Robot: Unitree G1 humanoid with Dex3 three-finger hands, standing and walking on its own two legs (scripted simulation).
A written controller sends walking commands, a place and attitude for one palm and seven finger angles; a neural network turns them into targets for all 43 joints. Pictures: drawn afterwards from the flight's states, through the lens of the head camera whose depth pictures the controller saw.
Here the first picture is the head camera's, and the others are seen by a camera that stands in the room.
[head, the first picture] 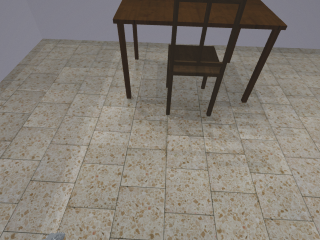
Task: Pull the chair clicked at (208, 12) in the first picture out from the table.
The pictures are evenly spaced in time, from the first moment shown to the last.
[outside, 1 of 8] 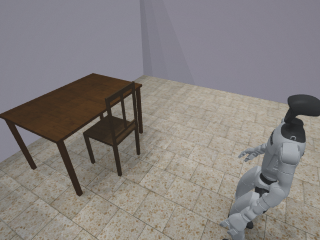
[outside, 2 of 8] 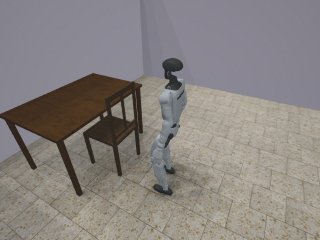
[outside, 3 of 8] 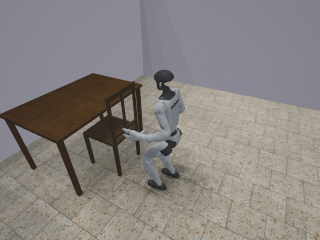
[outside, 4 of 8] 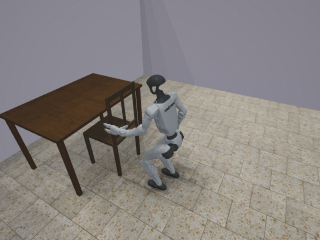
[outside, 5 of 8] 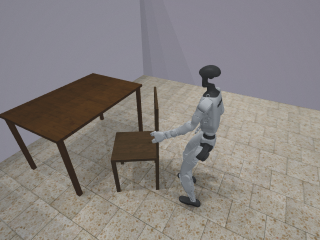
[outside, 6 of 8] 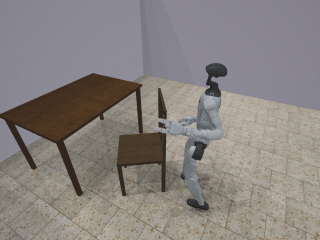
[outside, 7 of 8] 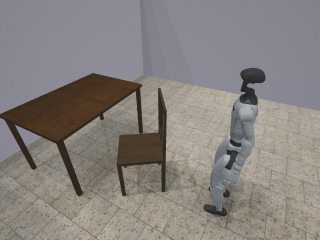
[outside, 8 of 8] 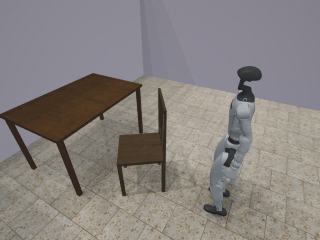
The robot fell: no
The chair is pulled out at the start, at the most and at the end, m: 0.00 0.44 0.44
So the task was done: yes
